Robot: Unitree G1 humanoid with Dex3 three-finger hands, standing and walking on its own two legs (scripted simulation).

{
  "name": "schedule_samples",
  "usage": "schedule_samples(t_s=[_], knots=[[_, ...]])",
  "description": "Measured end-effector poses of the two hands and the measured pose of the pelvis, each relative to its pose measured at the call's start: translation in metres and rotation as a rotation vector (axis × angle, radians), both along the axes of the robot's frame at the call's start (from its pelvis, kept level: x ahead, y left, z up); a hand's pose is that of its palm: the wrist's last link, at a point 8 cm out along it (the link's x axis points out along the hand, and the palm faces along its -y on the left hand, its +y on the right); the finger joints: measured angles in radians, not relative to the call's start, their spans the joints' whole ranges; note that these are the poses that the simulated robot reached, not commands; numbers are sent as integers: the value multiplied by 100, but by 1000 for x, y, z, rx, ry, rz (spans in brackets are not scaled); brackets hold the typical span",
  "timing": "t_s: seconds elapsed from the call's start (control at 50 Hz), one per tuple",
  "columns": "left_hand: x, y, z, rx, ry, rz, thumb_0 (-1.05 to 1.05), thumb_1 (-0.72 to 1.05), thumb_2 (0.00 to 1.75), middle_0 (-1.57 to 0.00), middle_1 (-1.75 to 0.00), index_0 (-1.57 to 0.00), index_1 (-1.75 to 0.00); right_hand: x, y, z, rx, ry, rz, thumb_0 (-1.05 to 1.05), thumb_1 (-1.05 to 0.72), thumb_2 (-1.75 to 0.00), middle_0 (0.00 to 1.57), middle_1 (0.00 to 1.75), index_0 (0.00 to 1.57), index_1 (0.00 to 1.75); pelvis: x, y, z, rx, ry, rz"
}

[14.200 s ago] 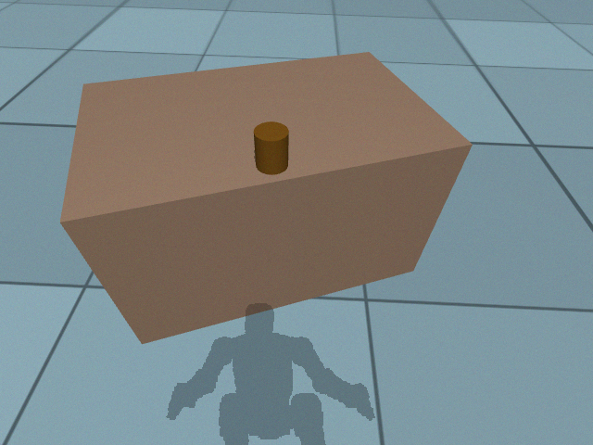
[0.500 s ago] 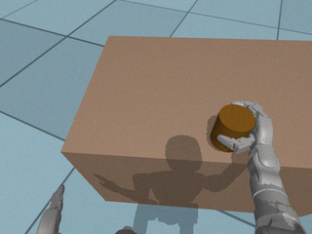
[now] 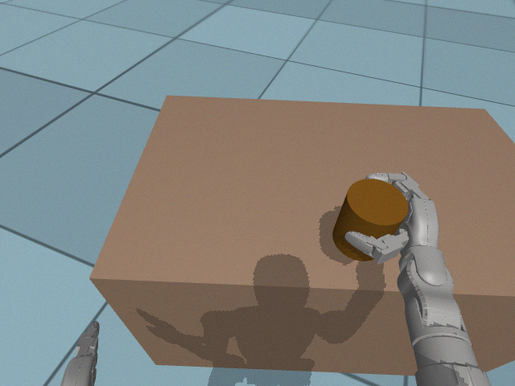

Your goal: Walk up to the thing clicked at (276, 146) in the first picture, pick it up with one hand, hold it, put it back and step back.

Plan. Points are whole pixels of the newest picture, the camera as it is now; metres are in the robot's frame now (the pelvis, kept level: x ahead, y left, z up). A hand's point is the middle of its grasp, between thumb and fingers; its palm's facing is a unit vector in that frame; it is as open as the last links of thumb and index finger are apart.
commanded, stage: lift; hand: right
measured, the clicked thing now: (366, 221) +0.37 -0.17 +0.08
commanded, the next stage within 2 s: hold in 0.70 s
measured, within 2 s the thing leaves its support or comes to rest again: neither
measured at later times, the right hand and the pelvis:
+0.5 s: hand (380, 214) +0.34 -0.16 +0.14, palm faces +0.16 +0.99 -0.03, open 11.9 cm; pelvis +0.00 +0.01 +0.01, yaw -1 degrees
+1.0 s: hand (392, 211) +0.33 -0.16 +0.16, palm faces +0.16 +0.99 -0.04, open 11.9 cm; pelvis +0.00 +0.01 +0.02, yaw -1 degrees
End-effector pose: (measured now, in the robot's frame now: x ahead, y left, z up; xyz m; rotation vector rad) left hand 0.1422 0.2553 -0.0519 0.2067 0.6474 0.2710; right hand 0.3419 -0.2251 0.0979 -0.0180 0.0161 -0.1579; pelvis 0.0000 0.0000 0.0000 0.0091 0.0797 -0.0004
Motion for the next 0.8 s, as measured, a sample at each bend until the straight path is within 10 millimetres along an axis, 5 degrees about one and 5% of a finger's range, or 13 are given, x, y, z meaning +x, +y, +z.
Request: schedule_samples(t_s=[0.8], knots=[[9,5,-2,-33,-22,-5,-1,-54,6,-4,-5,-4,-5,-41,15,57,-12,7,4,0,61,-107,56,101,60,103,-3,14,16,-10,-95,-16]])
